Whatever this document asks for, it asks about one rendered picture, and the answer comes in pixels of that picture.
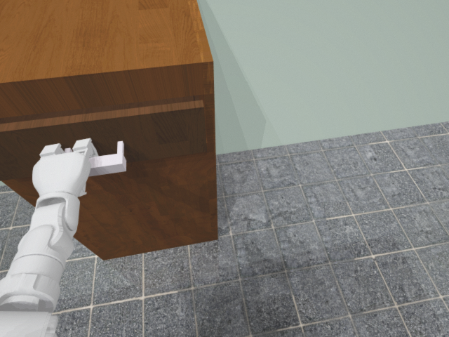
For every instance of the robot left hand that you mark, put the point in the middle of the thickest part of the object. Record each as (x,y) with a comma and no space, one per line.
(57,171)

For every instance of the drawer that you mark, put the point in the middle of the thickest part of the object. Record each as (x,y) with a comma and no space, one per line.
(149,130)

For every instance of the handle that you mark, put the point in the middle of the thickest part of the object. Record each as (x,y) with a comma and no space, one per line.
(112,163)

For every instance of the left robot upper arm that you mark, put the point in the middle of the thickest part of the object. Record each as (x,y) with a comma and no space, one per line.
(27,324)

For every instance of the cabinet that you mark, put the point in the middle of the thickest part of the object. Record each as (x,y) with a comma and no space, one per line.
(58,55)

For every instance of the robot left forearm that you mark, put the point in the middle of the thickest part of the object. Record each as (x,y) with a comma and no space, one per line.
(32,282)

